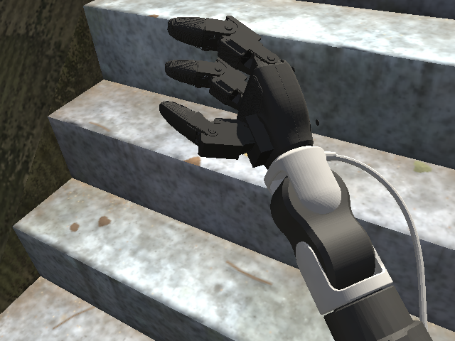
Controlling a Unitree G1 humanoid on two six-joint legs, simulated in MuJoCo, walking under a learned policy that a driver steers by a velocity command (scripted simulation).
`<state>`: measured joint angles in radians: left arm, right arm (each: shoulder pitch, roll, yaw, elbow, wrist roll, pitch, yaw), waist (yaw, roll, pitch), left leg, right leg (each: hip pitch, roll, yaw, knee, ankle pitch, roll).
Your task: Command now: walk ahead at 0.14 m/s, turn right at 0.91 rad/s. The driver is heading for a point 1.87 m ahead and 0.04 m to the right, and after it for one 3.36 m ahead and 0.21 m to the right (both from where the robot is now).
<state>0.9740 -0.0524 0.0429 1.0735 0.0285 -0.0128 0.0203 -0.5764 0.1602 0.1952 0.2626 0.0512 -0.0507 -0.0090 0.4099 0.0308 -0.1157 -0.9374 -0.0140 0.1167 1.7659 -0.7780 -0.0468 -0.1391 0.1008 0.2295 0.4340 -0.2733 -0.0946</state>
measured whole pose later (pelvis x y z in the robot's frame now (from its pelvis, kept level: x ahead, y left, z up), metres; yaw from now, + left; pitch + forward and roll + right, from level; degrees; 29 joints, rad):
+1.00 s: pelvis +0.22 +0.02 +0.20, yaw +7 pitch +2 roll -2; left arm 0.22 0.28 -0.02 0.80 0.08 -0.05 0.03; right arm 0.05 -0.30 -0.01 0.50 -0.01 0.00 0.04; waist -0.09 -0.01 -0.09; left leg -0.90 -0.05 0.05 1.63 -0.14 0.11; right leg -0.12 -0.14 -0.32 0.65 -0.36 0.01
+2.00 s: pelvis +0.31 -0.01 +0.35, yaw -11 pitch +3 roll -2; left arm 0.24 0.14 -0.06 0.78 0.01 -0.04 -0.01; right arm -0.06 -0.26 0.05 0.64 -0.01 -0.06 -0.01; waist 0.14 0.09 -0.20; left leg -0.85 0.25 0.03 1.29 -0.56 0.05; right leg -0.62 -0.01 -0.10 1.21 -0.52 -0.06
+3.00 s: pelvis +0.23 -0.06 +0.22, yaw +8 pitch +3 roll -6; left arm -0.03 0.04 -0.10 0.63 -0.04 -0.04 -0.01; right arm 0.45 -0.11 0.04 0.96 -0.06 -0.08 -0.02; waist -0.11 -0.01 -0.12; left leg -0.30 0.06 0.00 0.52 -0.28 0.05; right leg -1.53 0.01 0.06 2.50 -0.02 -0.02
